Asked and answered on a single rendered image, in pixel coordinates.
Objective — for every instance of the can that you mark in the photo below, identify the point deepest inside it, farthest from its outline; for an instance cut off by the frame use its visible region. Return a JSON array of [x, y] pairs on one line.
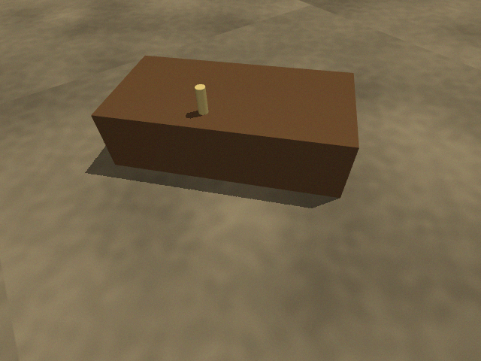
[[201, 98]]

